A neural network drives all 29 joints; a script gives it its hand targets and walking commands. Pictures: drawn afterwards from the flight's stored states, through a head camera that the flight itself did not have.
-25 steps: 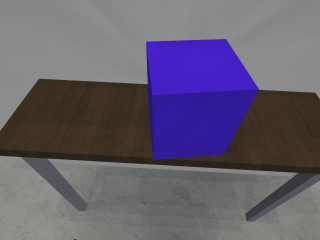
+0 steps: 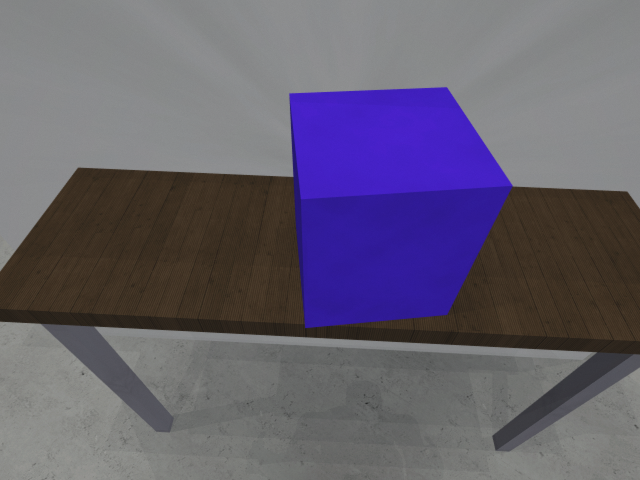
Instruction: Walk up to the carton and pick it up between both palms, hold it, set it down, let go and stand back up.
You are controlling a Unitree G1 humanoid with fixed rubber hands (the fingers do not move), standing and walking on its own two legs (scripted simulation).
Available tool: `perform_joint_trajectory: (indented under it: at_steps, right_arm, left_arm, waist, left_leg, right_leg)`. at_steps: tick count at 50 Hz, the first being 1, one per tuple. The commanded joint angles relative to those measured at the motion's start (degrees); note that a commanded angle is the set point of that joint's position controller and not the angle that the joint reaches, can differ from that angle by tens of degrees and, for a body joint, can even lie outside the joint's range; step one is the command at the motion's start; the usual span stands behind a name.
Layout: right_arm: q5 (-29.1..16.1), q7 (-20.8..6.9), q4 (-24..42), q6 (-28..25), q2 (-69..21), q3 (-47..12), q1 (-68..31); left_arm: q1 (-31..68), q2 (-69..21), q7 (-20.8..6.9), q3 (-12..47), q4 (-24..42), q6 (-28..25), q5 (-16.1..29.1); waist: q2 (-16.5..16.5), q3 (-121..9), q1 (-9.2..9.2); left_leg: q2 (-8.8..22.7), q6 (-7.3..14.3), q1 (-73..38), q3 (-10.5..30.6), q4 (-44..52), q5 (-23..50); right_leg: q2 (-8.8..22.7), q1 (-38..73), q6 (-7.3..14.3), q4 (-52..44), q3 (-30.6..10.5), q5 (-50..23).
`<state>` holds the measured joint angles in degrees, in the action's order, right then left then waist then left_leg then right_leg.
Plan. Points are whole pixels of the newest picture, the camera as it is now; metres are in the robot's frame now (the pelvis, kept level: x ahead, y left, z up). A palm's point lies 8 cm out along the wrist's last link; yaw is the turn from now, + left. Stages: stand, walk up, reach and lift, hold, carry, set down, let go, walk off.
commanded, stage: stand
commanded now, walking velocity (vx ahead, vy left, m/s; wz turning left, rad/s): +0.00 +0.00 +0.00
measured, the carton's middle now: (373, 211) +0.43 -0.05 +0.10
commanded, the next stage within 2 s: none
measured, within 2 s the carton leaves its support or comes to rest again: neither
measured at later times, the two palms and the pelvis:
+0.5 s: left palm out of the picture +0.03 +0.26 -0.12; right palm out of the picture +0.03 -0.25 -0.12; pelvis +0.00 +0.00 +0.00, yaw +0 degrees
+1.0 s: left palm out of the picture +0.03 +0.25 -0.13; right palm out of the picture +0.02 -0.25 -0.12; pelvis +0.00 +0.00 +0.00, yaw +0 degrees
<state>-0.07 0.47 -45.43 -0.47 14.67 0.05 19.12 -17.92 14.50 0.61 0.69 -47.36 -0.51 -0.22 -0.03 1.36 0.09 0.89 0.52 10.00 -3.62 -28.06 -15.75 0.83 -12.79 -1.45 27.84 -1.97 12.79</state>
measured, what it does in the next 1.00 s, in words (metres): stands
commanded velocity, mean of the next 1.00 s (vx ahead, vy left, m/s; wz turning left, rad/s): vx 0.00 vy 0.00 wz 0.00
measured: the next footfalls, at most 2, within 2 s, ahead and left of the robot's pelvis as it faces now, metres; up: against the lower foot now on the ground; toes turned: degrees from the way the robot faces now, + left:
none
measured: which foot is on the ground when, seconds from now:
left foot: down 0.00-1.00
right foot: down 0.00-1.00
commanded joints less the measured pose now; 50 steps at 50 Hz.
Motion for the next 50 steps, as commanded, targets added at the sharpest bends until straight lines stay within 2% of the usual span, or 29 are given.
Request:
perform_joint_trajectory:
  at_steps: [1,3,6,9,10,11,15,18,21,22,25,26,28,30,31,33,34,36,39,44,48,50]
  right_arm:
    - [-0.14,0.48,2.36,-1.00,7.58,2.10,2.16]
    - [0.02,0.48,2.24,-0.98,7.82,2.25,1.77]
    - [-0.15,0.46,1.38,-0.89,7.18,1.96,1.90]
    - [-0.09,0.53,0.73,-0.92,7.35,2.13,2.27]
    - [0.02,0.64,0.51,-0.91,7.46,2.10,1.96]
    - [-0.06,0.60,0.36,-0.95,7.39,2.10,2.45]
    - [-0.01,0.73,-0.33,-1.12,7.28,1.76,2.09]
    - [-0.21,0.78,-0.66,-1.12,7.42,1.86,2.50]
    - [-0.04,0.81,-1.17,-1.05,7.10,1.77,2.32]
    - [-0.04,0.85,-1.39,-1.01,6.78,1.73,2.96]
    - [-0.03,0.91,-1.91,-0.97,7.32,1.68,3.15]
    - [-0.11,0.93,-2.29,-0.91,6.95,1.52,3.47]
    - [-0.15,1.01,-2.74,-0.94,6.97,1.61,2.86]
    - [-0.21,1.07,-3.04,-1.01,7.04,1.77,3.17]
    - [-0.22,1.07,-3.05,-0.97,7.01,1.62,2.62]
    - [-0.13,1.11,-3.39,-0.93,6.50,1.37,2.39]
    - [-0.06,1.16,-3.56,-0.89,6.59,1.46,2.38]
    - [-0.23,1.18,-3.66,-0.86,6.46,1.42,3.05]
    - [-0.26,1.26,-4.44,-0.75,6.78,1.57,2.83]
    - [-0.17,1.37,-4.95,-0.92,6.73,1.58,2.32]
    - [-0.08,1.34,-6.04,-0.71,6.25,1.49,2.93]
    - [-0.10,1.36,-6.18,-0.73,6.10,1.40,2.80]
  left_arm:
    - [-1.23,7.44,0.41,-2.05,2.59,-0.70,0.03]
    - [-1.58,7.65,0.35,-1.95,1.91,-0.68,0.09]
    - [-1.74,7.98,0.51,-2.04,1.51,-0.65,-0.05]
    - [-1.68,7.55,0.55,-1.97,0.83,-0.68,0.13]
    - [-1.66,7.29,0.56,-1.89,0.64,-0.70,0.04]
    - [-1.93,7.21,0.61,-1.85,0.43,-0.74,0.03]
    - [-2.04,7.44,0.68,-1.98,-0.35,-0.65,-0.08]
    - [-2.19,7.39,0.81,-1.66,-0.84,-0.65,0.05]
    - [-2.11,7.42,0.89,-1.66,-1.62,-0.65,-0.03]
    - [-2.12,7.50,0.90,-1.52,-1.68,-0.68,0.17]
    - [-1.88,7.26,0.94,-1.47,-2.09,-0.73,0.10]
    - [-1.97,7.60,1.00,-1.50,-2.25,-0.61,0.06]
    - [-2.23,6.92,1.00,-1.58,-2.63,-0.56,0.15]
    - [-2.12,6.92,1.06,-1.60,-2.97,-0.48,0.13]
    - [-2.12,6.71,1.06,-1.58,-3.24,-0.52,0.07]
    - [-2.01,7.26,1.09,-1.43,-3.41,-0.59,0.26]
    - [-2.25,7.07,1.07,-1.55,-3.74,-0.59,0.14]
    - [-2.20,7.37,1.21,-1.60,-4.03,-0.51,0.16]
    - [-2.38,6.63,1.18,-1.54,-4.70,-0.43,-0.03]
    - [-2.24,6.41,1.38,-1.37,-4.89,-0.69,0.01]
    - [-2.57,6.57,1.32,-1.55,-5.71,-0.43,0.08]
    - [-2.45,6.22,1.36,-1.55,-5.73,-0.40,0.08]
  waist:
    - [-0.29,1.77,-0.26]
    - [0.49,1.76,-0.08]
    - [-0.60,3.56,-0.08]
    - [0.28,2.09,-0.23]
    - [-0.54,2.83,-0.10]
    - [0.18,1.85,-0.27]
    - [-0.45,1.66,-0.09]
    - [0.53,1.49,-0.07]
    - [0.03,1.69,-0.15]
    - [0.92,1.00,-0.25]
    - [-0.45,1.94,-0.36]
    - [0.90,2.17,-0.44]
    - [-0.34,2.66,-0.05]
    - [0.97,1.84,-0.12]
    - [-0.48,2.36,-0.13]
    - [0.16,3.37,0.02]
    - [-0.78,3.54,0.22]
    - [0.38,2.88,-0.06]
    - [-0.31,3.75,-0.24]
    - [0.27,2.38,-0.10]
    - [0.21,2.75,-0.43]
    - [-1.05,2.38,-0.07]
  left_leg:
    - [5.24,1.24,3.27,7.16,7.32,3.87]
    - [5.31,1.43,2.69,7.47,7.64,2.27]
    - [5.04,1.50,3.54,7.22,8.01,1.54]
    - [5.20,1.40,2.83,7.37,8.33,0.26]
    - [5.10,1.36,2.92,7.23,8.49,0.42]
    - [5.22,1.25,2.80,7.35,8.27,0.50]
    - [5.31,1.43,2.80,7.59,8.50,1.30]
    - [5.33,1.36,2.69,7.77,8.29,2.05]
    - [5.23,1.34,1.97,7.58,7.91,3.68]
    - [5.15,1.37,1.69,7.63,7.91,3.89]
    - [5.11,1.39,1.91,7.31,7.75,4.30]
    - [5.17,1.29,2.13,7.58,8.14,3.61]
    - [5.11,1.28,1.98,7.73,8.49,3.95]
    - [5.31,1.22,1.72,7.85,8.69,4.01]
    - [5.15,1.27,1.86,7.68,8.49,4.31]
    - [5.13,1.38,1.77,7.43,8.51,4.72]
    - [5.18,1.25,1.58,7.40,8.47,4.93]
    - [5.24,1.30,1.38,7.68,8.85,4.42]
    - [5.21,1.36,1.60,8.00,9.11,2.89]
    - [5.20,1.28,0.50,7.74,8.47,5.86]
    - [5.16,1.16,1.42,7.67,9.15,2.44]
    - [5.09,1.28,1.57,7.78,9.22,2.69]
  right_leg:
    - [4.00,0.05,2.08,-5.04,-4.87,-5.50]
    - [3.80,-0.52,2.07,-5.53,-4.93,-3.88]
    - [4.09,-0.68,1.98,-5.84,-5.42,-3.75]
    - [3.83,-1.25,2.06,-6.17,-5.20,-2.12]
    - [3.79,-1.61,2.06,-6.23,-5.32,-2.47]
    - [3.69,-0.80,1.96,-6.15,-5.02,-2.80]
    - [3.98,0.19,1.94,-5.82,-5.45,-3.71]
    - [3.73,-0.26,1.82,-5.78,-5.22,-4.29]
    - [4.08,-0.44,1.81,-5.85,-5.45,-4.94]
    - [4.07,-0.36,1.96,-6.00,-5.53,-4.86]
    - [4.17,0.05,1.83,-6.03,-5.30,-5.55]
    - [4.11,0.16,1.78,-6.09,-5.36,-4.89]
    - [3.98,-0.30,1.76,-6.17,-5.18,-5.43]
    - [3.94,0.43,1.79,-6.13,-5.13,-5.66]
    - [4.09,0.50,1.75,-6.41,-5.17,-5.94]
    - [4.24,0.05,1.72,-6.35,-5.33,-6.10]
    - [4.20,-0.35,1.60,-6.43,-5.27,-5.97]
    - [4.09,-0.08,1.74,-6.61,-5.21,-4.95]
    - [3.96,-0.60,1.74,-7.11,-5.29,-4.17]
    - [4.11,0.38,1.57,-6.91,-5.06,-6.81]
    - [4.01,-0.10,1.47,-7.45,-5.21,-3.98]
    - [4.08,0.46,1.66,-7.23,-5.21,-4.43]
